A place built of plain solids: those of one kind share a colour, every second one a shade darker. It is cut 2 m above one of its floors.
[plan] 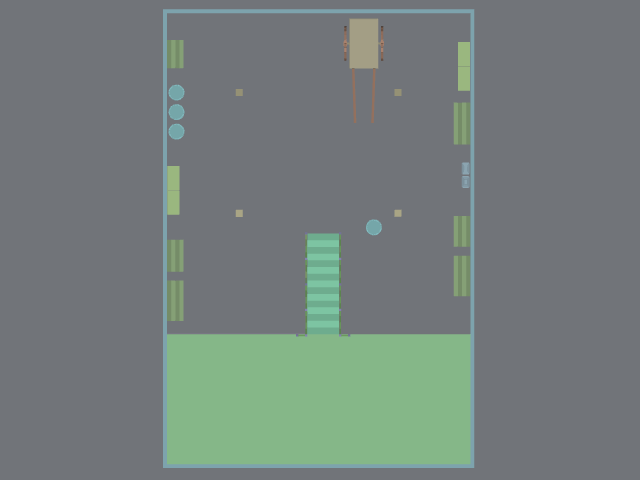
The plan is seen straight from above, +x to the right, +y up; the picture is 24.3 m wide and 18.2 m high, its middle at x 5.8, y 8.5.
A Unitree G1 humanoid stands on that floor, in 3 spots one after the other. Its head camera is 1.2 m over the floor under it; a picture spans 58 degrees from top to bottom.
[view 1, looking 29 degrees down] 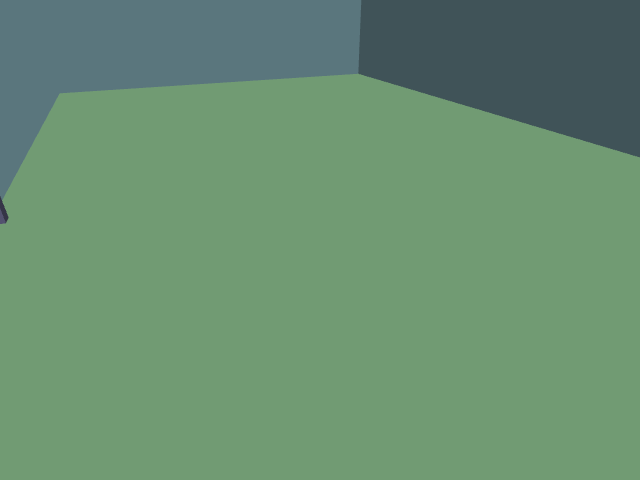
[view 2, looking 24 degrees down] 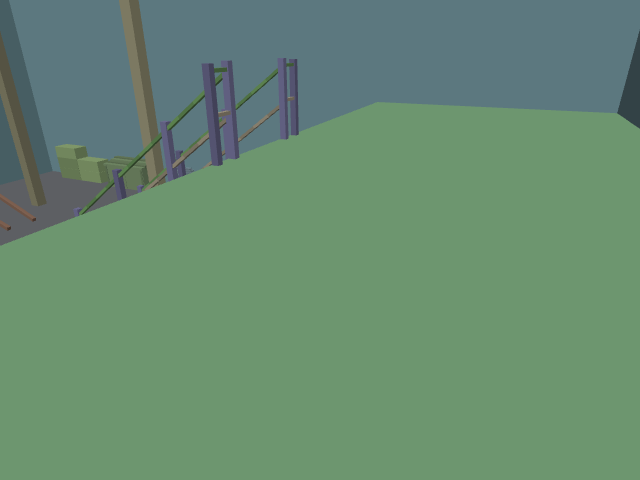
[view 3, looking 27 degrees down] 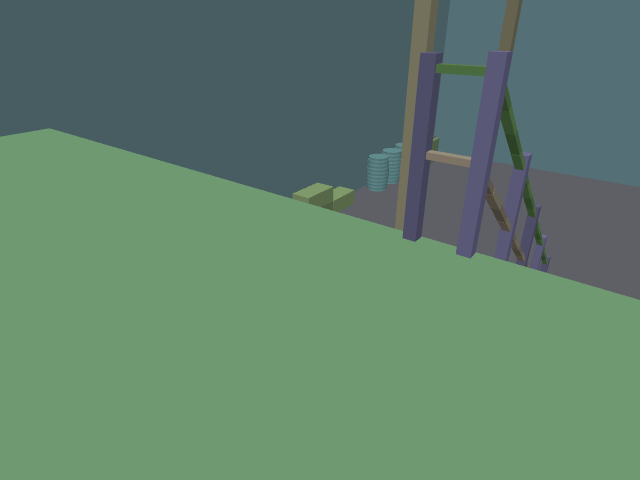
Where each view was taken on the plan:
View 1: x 3.92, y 3.99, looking -23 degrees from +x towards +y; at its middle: loft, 2.48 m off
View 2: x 1.00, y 1.97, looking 23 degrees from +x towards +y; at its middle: loft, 2.95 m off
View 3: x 5.92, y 2.63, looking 127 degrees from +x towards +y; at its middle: loft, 2.64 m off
